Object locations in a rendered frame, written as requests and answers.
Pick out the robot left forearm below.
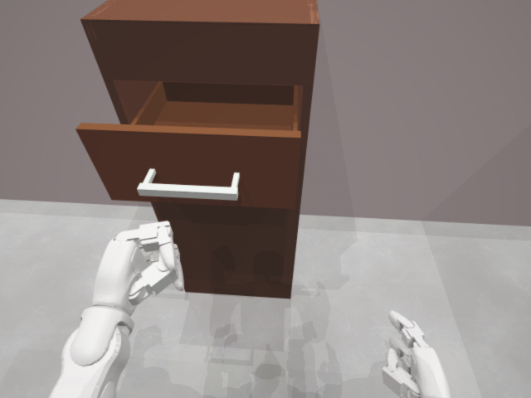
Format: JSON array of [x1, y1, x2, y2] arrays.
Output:
[[49, 305, 134, 398]]

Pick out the left robot hand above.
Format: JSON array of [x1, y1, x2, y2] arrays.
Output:
[[92, 221, 184, 316]]

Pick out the cabinet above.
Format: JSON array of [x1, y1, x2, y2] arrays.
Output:
[[81, 0, 319, 299]]

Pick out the right robot hand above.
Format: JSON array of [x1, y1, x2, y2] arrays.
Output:
[[382, 310, 451, 398]]

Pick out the drawer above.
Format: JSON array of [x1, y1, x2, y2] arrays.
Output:
[[76, 81, 301, 209]]

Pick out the handle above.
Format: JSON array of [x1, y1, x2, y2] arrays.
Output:
[[137, 168, 240, 201]]

